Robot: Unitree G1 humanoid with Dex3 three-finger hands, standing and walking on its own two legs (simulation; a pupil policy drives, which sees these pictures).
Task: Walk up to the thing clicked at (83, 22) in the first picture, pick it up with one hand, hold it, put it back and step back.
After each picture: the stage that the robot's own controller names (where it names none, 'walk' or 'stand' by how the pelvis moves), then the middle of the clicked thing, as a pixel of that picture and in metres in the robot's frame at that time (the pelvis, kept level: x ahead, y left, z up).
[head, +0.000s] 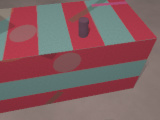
stand; (83, 27) +0.88 -0.01 -0.11
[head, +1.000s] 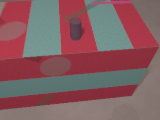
rise first; (75, 29) +0.78 +0.07 -0.09
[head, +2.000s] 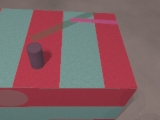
walk; (36, 56) +0.55 +0.21 -0.08
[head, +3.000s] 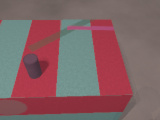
stand; (33, 66) +0.53 +0.24 -0.11
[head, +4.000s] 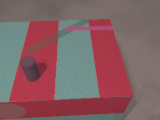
stand; (30, 69) +0.51 +0.25 -0.11
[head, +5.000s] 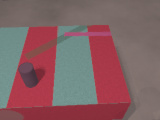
stand; (28, 75) +0.50 +0.26 -0.12
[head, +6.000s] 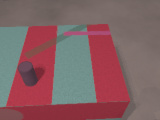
stand; (28, 74) +0.50 +0.27 -0.12
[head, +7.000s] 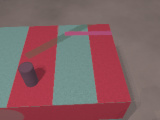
stand; (28, 74) +0.50 +0.27 -0.12
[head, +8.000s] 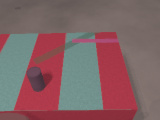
rise first; (36, 79) +0.50 +0.25 -0.11
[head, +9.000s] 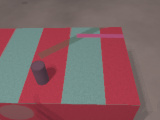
go down; (40, 73) +0.52 +0.25 -0.11
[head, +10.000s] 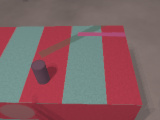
go down; (41, 72) +0.51 +0.25 -0.11
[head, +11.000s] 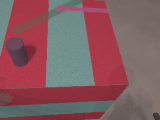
go down; (18, 52) +0.53 +0.23 -0.07
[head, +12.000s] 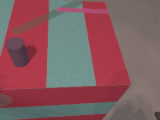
go down; (18, 53) +0.53 +0.23 -0.05
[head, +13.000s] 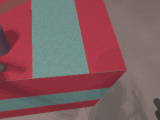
close in; out of the picture +0.53 +0.25 -0.01
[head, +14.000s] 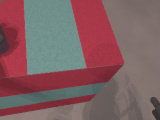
close; out of the picture +0.52 +0.22 +0.00
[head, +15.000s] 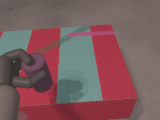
lift; (38, 73) +0.34 +0.14 +0.13
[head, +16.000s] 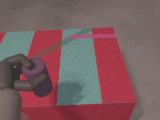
hold; (38, 78) +0.34 +0.15 +0.11
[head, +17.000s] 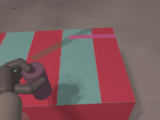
hold; (38, 81) +0.34 +0.15 +0.09
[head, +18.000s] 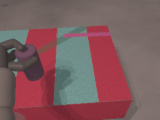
crouch; (30, 63) +0.41 +0.17 +0.09
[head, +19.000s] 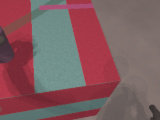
lower; out of the picture +0.50 +0.22 +0.04
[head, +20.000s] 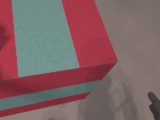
lower; out of the picture +0.52 +0.23 +0.01
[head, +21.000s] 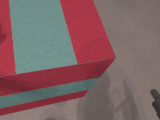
lower; out of the picture +0.52 +0.23 +0.01
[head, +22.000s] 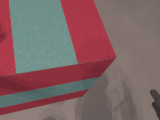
lower; out of the picture +0.52 +0.23 +0.01
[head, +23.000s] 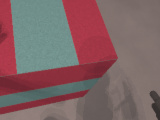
lower; out of the picture +0.52 +0.23 +0.01
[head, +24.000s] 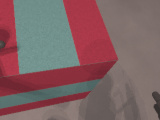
open; out of the picture +0.51 +0.22 +0.00
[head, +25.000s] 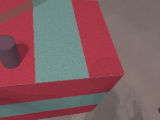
sink last; (8, 52) +0.49 +0.21 -0.03
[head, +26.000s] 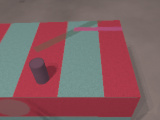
stand; (39, 71) +0.50 +0.23 -0.06
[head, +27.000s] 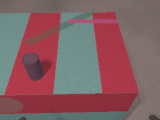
stand; (33, 67) +0.49 +0.22 -0.05
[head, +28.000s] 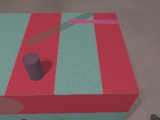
stand; (34, 67) +0.48 +0.22 -0.05
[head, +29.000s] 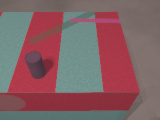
stand; (36, 65) +0.49 +0.22 -0.06
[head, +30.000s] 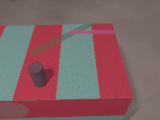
walk; (38, 75) +0.50 +0.23 -0.11
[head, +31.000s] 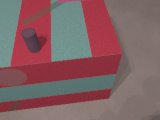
walk; (31, 40) +0.63 +0.27 -0.09
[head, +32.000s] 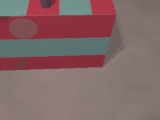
walk; out of the picture +0.99 +0.21 -0.09
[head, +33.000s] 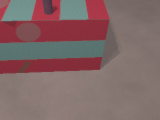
stand; (47, 5) +1.10 +0.25 -0.11
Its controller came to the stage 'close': yes
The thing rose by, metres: 0.22
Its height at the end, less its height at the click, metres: +0.00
